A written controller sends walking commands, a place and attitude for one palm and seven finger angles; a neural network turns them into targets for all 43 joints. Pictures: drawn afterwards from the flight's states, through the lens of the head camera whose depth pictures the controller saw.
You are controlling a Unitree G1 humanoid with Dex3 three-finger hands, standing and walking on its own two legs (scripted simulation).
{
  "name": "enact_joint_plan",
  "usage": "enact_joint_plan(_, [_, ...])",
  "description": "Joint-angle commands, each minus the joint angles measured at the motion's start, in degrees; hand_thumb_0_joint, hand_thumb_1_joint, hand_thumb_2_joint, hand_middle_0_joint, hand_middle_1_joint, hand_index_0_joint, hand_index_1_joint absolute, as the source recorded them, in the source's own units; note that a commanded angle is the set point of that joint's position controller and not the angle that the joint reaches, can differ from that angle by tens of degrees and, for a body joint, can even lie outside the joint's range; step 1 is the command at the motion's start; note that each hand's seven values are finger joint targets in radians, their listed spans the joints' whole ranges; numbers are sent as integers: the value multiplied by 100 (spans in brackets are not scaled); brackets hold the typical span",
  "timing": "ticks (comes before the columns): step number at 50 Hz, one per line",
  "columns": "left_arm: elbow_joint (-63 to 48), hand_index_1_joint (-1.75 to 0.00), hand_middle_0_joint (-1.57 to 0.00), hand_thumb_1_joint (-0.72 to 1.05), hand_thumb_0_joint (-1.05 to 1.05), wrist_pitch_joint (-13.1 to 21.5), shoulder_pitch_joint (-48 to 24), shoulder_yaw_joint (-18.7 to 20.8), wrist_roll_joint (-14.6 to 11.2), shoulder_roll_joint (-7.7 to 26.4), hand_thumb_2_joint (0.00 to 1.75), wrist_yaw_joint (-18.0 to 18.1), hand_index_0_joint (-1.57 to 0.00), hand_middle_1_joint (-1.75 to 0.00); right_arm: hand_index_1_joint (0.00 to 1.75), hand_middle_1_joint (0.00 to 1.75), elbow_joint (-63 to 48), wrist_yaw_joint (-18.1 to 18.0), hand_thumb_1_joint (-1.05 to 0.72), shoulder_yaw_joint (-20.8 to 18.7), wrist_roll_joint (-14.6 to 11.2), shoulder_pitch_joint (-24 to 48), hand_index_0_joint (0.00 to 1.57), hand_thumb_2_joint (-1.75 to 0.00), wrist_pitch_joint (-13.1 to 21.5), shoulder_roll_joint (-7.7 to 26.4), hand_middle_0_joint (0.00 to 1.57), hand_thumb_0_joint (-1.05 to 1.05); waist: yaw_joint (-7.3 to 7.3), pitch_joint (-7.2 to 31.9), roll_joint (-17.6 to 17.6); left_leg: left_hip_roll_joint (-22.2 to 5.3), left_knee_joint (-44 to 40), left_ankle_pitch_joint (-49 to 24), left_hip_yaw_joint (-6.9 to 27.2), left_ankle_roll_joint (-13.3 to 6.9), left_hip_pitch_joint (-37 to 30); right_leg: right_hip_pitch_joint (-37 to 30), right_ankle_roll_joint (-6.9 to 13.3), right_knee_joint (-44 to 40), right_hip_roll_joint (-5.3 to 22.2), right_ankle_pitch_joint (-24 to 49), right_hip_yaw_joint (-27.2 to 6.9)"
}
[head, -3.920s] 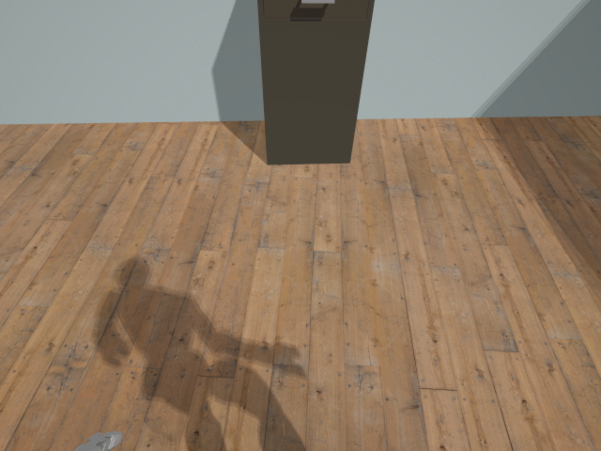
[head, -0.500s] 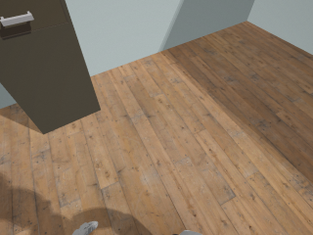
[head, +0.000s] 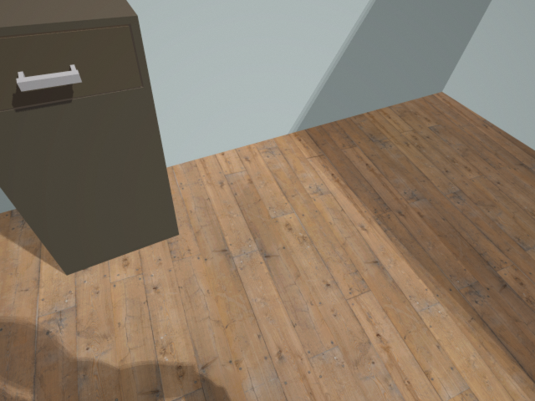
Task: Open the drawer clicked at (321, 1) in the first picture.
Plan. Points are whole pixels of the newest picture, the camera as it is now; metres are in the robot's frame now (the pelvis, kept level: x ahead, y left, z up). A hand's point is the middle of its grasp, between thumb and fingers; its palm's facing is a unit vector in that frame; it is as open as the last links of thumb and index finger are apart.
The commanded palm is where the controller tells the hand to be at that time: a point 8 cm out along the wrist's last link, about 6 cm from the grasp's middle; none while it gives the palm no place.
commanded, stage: walk to a spot facing it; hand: left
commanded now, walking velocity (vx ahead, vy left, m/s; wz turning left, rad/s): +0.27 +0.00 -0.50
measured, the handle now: (49, 76) +0.74 +0.57 +0.06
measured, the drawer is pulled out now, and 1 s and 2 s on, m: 0.00 0.00 0.00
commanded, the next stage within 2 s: turn to face it in 0.14 s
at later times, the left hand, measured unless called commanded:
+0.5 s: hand (217, 314) +0.30 +0.11 -0.16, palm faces -0.08 -0.98 -0.20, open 7.3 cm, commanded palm none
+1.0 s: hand (148, 346) +0.23 +0.22 -0.16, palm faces +0.27 -0.92 -0.27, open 7.3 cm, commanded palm none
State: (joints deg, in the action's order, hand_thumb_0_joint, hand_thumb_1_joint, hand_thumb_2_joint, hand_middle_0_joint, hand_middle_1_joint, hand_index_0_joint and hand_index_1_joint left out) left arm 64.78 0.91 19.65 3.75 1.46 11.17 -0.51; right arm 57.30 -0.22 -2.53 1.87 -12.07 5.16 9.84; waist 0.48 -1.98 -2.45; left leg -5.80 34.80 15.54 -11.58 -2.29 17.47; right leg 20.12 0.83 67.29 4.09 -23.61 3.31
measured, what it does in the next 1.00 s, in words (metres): walks ahead: right foot, then left foot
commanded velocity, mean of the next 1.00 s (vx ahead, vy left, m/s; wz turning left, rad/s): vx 0.04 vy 0.00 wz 0.34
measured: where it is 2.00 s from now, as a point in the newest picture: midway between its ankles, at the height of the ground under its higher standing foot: outside the picture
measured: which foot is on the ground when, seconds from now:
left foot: down 0.00-0.38, up 0.40-0.74, down 0.76-1.00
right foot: up 0.00-0.36, down 0.38-0.76, up 0.78-1.00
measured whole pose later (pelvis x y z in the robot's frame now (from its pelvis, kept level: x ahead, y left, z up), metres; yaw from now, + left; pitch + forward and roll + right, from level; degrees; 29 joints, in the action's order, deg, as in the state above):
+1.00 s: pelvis +0.21 -0.02 +0.01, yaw +13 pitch +2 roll -2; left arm 54.1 -3.1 9.9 5.6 1.0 15.3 1.1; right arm 53.5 -0.5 -3.1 1.3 -12.7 -0.5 11.3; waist -0.6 -3.4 -0.9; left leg -0.2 27.6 12.1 -2.1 -2.6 17.2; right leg 28.8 -5.8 62.1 4.9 -22.2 2.4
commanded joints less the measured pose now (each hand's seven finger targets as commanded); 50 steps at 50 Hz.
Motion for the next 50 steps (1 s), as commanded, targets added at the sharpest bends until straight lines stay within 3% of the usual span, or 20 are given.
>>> enact_joint_plan(1, [-460, -30, -20, 90, 0, 58, -32, 15, 10, 18, 90, -52, -20, -30, 30, 30, 174, -93, -90, -98, -34, -862, 20, -90, 25, 604, 20, 0, -40, -120, 843, -1417, -2238, -1149, 981, -180, -778, 1281, -73, 489, 294, 907, -313])
enact_joint_plan(5, [-585, -30, -20, 90, 0, -130, -119, 87, 23, 16, 90, -64, -20, -30, 30, 30, 221, -116, -90, -105, -89, -891, 20, -90, 22, 474, 20, 0, 62, -325, 882, -1338, -2527, -1139, 393, -251, -777, 1670, -203, 131, 360, 1490, -244])
enact_joint_plan(9, [-940, -30, -20, 90, 0, -148, -806, 94, 22, -10, 90, -126, -20, -30, 30, 30, 312, -126, -90, -147, -82, -1144, 20, -90, -15, 528, 20, 0, -93, -474, 839, -1402, -2434, -1654, 85, -378, -1406, 2051, -285, -1000, 414, 1616, 56])
enact_joint_plan(14, [-1078, -30, -20, 90, 0, -17, -1214, 10, 3, -135, 90, -59, -20, -30, 30, 30, 536, -120, -90, -141, -13, -1431, 20, -90, -106, 489, 20, 0, -301, -480, 926, -1386, -1737, -3092, -130, -415, -1568, 1093, -76, -2776, 95, 1333, 416])
enact_joint_plan(17, [-631, -30, -20, 90, 0, 178, 62, 1, 47, 115, 90, 40, -20, -30, 30, 30, 612, -104, -90, -95, -97, -1316, 20, -90, -142, 494, 20, 0, 276, 385, 614, -1031, -241, -3563, -157, -112, -1278, -1033, -1, -3856, -153, 2307, 589])
enact_joint_plan(18, [-429, -30, -20, 90, 0, 278, 553, 84, 74, 548, 90, 102, -20, -30, 30, 30, 606, -59, -90, -62, -151, -1400, 20, -90, -139, 299, 20, 0, 463, 927, -61, -672, 829, -2206, -216, 121, -443, -2279, 129, -3793, 540, 3859, 2])
enact_joint_plan(19, [-365, -30, -20, 90, 0, 333, 857, 192, 47, 1082, 90, 150, -20, -30, 30, 30, 495, -32, -90, -23, -216, -1723, 20, -90, -190, -35, 20, 0, 417, 1547, -1312, 122, 2387, 1467, -65, 334, 572, -3150, 770, -3900, 2099, 5791, -1551])
enact_joint_plan(20, [-434, -30, -20, 90, 0, 289, 766, 153, -66, 1186, 90, 156, -20, -30, 30, 30, 451, -108, -90, -36, -230, -1629, 20, -90, -325, 123, 20, 0, 360, 1637, -835, 70, 3066, 2188, 689, 324, 377, -2530, 1136, -4358, 2403, 5691, -1482])
enact_joint_plan(21, [-567, -30, -20, 90, 0, 225, 222, 93, -50, 1011, 90, 198, -20, -30, 30, 30, 459, -112, -90, -30, -204, -1452, 20, -90, -382, -71, 20, 0, 206, 789, -353, -27, 3303, 1938, 871, 331, 586, -1748, 1060, -4598, 2243, 4948, -1053])
enact_joint_plan(22, [-688, -30, -20, 90, 0, 219, -156, 101, -43, 929, 90, 205, -20, -30, 30, 30, 427, -93, -90, -23, -186, -1419, 20, -90, -458, -115, 20, 0, 147, 791, -921, -99, 3623, 1709, 926, 388, 778, -1417, 952, -4806, 2228, 4089, -1237])
enact_joint_plan(24, [-864, -30, -20, 90, 0, 140, -787, 53, -52, 623, 90, 273, -20, -30, 30, 30, 389, -60, -90, -99, -146, -1163, 20, -90, -581, 94, 20, 0, -29, 308, -724, -323, 3644, 1244, 1019, 438, 806, -600, 763, -5143, 2067, 2804, -662])
enact_joint_plan(27, [-1051, -30, -20, 90, 0, 65, -1152, 55, -2, 597, 90, 299, -20, -30, 30, 30, 310, 4, -90, -85, -118, -1205, 20, -90, -714, -24, 20, 0, -236, 302, -437, -239, 2833, 1040, 812, 504, 517, -141, 562, -5181, 1863, 1983, 121])
enact_joint_plan(34, [-1155, -30, -20, 90, 0, -97, -1085, 193, 40, 804, 90, 295, -20, -30, 30, 30, -227, 108, -90, -171, -89, -660, 20, -90, -701, 164, 20, 0, -132, 257, -504, -72, 886, 743, 455, 487, 351, -435, 441, -4567, 1914, 1229, 526])
enact_joint_plan(36, [-1294, -30, -20, 90, 0, -173, -1174, 197, -42, 768, 90, 252, -20, -30, 30, 30, -229, 118, -90, -230, -51, -953, 20, -90, -667, 418, 20, 0, -334, 310, 149, 54, -293, -197, 460, 459, -343, -56, 119, -3637, 1576, 783, 908])
enact_joint_plan(37, [-1416, -30, -20, 90, 0, -228, -1145, 171, -88, 544, 90, 211, -20, -30, 30, 30, -260, 105, -90, -328, -14, -1083, 20, -90, -629, 846, 20, 0, -401, 212, 1463, -621, -1173, -481, 1744, 136, -453, 572, -223, -2574, 972, 22, 1108])
enact_joint_plan(38, [-1711, -30, -20, 90, 0, -269, -1424, 129, -96, 250, 90, 168, -20, -30, 30, 30, -395, 53, -90, -456, 26, -1175, 20, -90, -595, 1430, 20, 0, -594, -51, 2675, -1849, -2125, -1125, 3633, -578, -356, 1574, -577, -1141, 272, -1367, 916])
enact_joint_plan(39, [-1856, -30, -20, 90, 0, -275, -1756, 115, -35, 437, 90, 142, -20, -30, 30, 30, -399, 29, -90, -458, 28, -1156, 20, -90, -584, 1544, 20, 0, -596, -42, 1849, -2038, -2235, -790, 3711, -886, -121, 1495, -467, -367, 325, -1021, 183])
enact_joint_plan(40, [-1783, -30, -20, 90, 0, -285, -1743, 168, 4, 384, 90, 129, -20, -30, 30, 30, -445, -29, -90, -437, 13, -843, 20, -90, -549, 1433, 20, 0, -445, 12, 1699, -1652, -2196, -717, 3455, -800, -92, 1615, -449, -52, 359, -606, -75])
enact_joint_plan(44, [-1478, -30, -20, 90, 0, -221, -1124, 203, -30, 518, 90, 75, -20, -30, 30, 30, -723, -97, -90, -320, -59, -148, 20, -90, -443, 1171, 20, 0, -115, 641, 1027, -853, -1513, -2381, 2237, -492, -1109, 1618, -609, 60, 243, 402, -191])
enact_joint_plan(50, [-1639, -30, -20, 90, 0, -250, -1337, 144, -95, 579, 90, 165, -20, -30, 30, 30, -642, -77, -90, -374, -50, -479, 20, -90, -522, 1318, 20, 0, -331, 679, 879, -915, -1369, -3084, 2581, -778, -1515, 1281, -696, -940, 72, -31, -282])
